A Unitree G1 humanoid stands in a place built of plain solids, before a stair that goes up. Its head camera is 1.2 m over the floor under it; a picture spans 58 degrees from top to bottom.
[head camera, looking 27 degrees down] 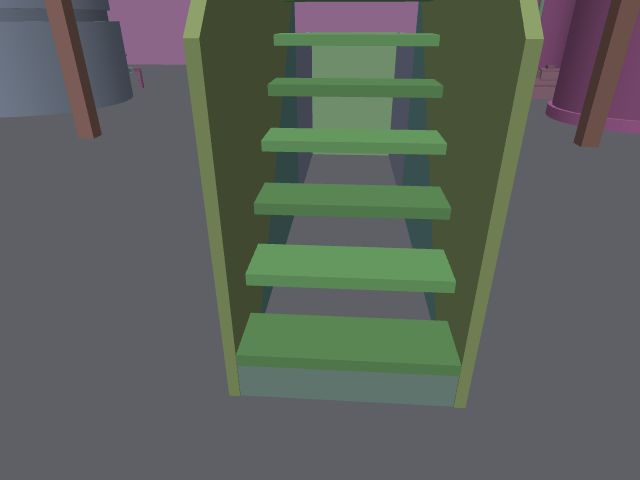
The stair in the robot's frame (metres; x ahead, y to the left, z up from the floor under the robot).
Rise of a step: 0.19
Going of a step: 0.21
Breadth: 0.83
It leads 4 degrees to the right of straight ahead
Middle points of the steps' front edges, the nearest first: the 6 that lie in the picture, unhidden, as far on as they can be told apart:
1.10 -0.09 0.19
1.31 -0.10 0.38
1.52 -0.12 0.57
1.73 -0.13 0.76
1.95 -0.15 0.95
2.16 -0.16 1.14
